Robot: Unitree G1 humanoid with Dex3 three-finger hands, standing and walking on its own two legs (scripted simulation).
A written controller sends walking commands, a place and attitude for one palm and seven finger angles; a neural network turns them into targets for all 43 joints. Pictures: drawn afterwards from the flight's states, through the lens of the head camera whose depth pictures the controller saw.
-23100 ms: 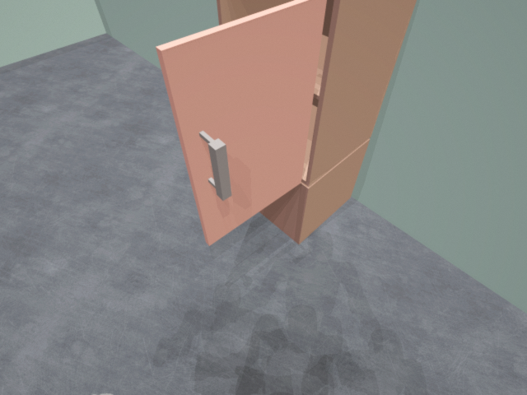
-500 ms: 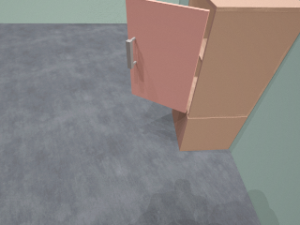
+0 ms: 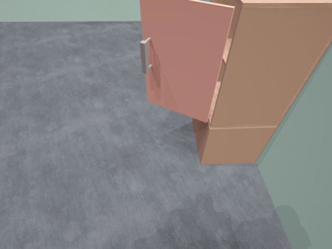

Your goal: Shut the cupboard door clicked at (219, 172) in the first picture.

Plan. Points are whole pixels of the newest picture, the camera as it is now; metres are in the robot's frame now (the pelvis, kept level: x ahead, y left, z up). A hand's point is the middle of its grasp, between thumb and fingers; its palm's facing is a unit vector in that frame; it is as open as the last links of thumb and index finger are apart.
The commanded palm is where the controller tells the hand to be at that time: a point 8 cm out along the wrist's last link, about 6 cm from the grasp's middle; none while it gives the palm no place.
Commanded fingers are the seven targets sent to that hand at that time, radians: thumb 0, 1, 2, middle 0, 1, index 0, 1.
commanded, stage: look to check the result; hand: left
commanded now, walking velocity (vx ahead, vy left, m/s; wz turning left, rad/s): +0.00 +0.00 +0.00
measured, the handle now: (147, 55) +0.95 +0.14 -0.02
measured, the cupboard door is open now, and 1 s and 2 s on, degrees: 59 59 59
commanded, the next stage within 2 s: walk to a spot facing it in 0.12 s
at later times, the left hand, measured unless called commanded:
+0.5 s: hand out of the picture +0.06 +0.22 -0.17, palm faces +0.10 -0.95 -0.28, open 7.4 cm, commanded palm none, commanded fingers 0.00 0.90 0.90 -0.20 -0.30 -0.20 -0.30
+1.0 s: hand out of the picture +0.00 +0.21 -0.17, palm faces +0.41 -0.86 -0.31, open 7.4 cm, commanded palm none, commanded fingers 0.00 0.90 0.90 -0.20 -0.30 -0.20 -0.30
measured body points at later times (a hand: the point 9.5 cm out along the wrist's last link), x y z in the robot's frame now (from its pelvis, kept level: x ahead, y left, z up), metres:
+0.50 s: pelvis +0.01 +0.00 -0.01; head +0.03 +0.00 +0.44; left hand +0.05 +0.27 -0.15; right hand +0.07 -0.26 -0.16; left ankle +0.01 +0.11 -0.74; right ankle +0.00 -0.11 -0.75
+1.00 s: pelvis +0.00 -0.03 -0.02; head +0.04 -0.03 +0.43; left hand -0.02 +0.25 -0.14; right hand +0.14 -0.25 -0.17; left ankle +0.00 +0.11 -0.73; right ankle +0.05 -0.15 -0.75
